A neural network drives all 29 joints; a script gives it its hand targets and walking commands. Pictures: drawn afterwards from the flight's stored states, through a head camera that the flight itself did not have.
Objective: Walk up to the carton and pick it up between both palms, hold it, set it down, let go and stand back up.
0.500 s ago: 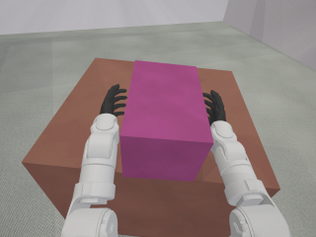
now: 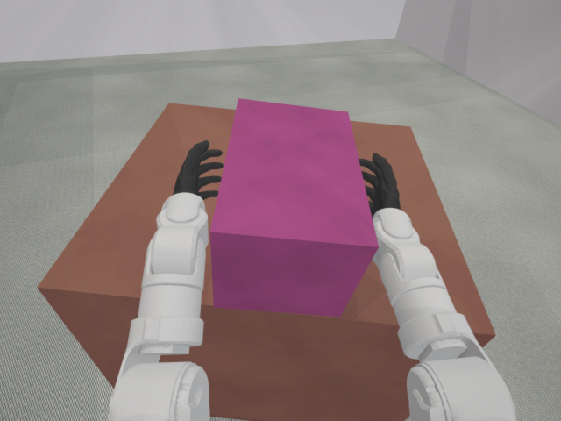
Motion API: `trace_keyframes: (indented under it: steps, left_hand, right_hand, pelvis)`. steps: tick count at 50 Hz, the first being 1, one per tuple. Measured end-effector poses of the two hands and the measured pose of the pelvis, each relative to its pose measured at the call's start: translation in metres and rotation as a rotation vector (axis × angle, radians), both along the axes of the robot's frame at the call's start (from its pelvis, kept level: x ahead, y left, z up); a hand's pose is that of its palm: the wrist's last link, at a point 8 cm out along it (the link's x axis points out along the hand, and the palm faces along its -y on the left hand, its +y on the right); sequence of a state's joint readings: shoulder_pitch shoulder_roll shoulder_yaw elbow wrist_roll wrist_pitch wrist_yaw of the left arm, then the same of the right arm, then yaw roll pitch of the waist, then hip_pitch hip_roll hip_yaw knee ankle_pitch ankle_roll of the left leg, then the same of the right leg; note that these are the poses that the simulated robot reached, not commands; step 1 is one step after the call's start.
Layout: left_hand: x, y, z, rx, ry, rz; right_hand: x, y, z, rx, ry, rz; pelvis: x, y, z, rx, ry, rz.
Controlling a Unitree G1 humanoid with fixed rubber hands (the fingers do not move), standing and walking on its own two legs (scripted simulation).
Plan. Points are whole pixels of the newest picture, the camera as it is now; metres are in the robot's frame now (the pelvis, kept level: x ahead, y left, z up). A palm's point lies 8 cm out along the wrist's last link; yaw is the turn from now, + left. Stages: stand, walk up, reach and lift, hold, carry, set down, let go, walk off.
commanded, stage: reach and lift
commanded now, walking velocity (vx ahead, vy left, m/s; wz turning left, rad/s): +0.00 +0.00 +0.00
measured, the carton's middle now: (286, 201) +0.41 -0.01 +0.12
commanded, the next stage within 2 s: hold in 0.16 s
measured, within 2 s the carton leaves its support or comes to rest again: neither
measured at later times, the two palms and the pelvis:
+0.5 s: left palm (173, 195) +0.35 +0.14 +0.18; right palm (376, 203) +0.36 -0.13 +0.17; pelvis -0.01 +0.00 +0.00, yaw +0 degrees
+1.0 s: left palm (176, 196) +0.35 +0.14 +0.18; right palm (379, 202) +0.36 -0.14 +0.17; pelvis +0.00 -0.01 +0.00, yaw +1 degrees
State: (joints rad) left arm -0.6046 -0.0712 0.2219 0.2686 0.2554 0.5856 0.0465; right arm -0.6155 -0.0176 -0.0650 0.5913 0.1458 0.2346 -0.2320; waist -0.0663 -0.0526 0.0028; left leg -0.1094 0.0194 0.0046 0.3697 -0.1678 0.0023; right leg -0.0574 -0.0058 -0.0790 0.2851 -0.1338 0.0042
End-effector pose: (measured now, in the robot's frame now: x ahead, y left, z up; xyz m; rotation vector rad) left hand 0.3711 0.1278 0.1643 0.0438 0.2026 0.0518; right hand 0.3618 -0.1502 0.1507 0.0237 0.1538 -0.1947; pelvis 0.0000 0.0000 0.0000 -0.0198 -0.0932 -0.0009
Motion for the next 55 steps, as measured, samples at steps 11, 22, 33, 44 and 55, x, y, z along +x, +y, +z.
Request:
trace_keyframes:
  steps: [11, 22, 33, 44, 55]
  left_hand:
    - [-0.005, 0.004, 0.008, 0.001, -0.016, 0.009]
    - [-0.017, 0.014, 0.017, -0.007, -0.018, 0.040]
    - [-0.018, 0.016, 0.019, 0.000, -0.011, 0.051]
    - [-0.016, 0.011, 0.017, 0.000, -0.017, 0.038]
    - [-0.020, 0.015, 0.015, 0.001, -0.021, 0.045]
  right_hand:
    - [-0.002, 0.004, 0.007, 0.007, -0.016, 0.010]
    - [-0.006, 0.013, 0.016, 0.014, -0.019, 0.037]
    - [-0.003, 0.016, 0.016, 0.033, -0.014, 0.049]
    - [-0.003, 0.010, 0.016, 0.028, -0.021, 0.042]
    - [-0.004, 0.014, 0.014, 0.031, -0.025, 0.051]
  pelvis:
    - [-0.001, 0.001, 0.000, -0.002, -0.010, 0.000]
    - [-0.005, 0.000, -0.001, -0.001, -0.038, -0.002]
    - [-0.006, -0.002, 0.000, -0.001, -0.029, 0.010]
    - [0.001, -0.005, 0.000, -0.002, -0.042, 0.011]
    - [0.004, -0.005, 0.000, -0.002, -0.048, 0.015]
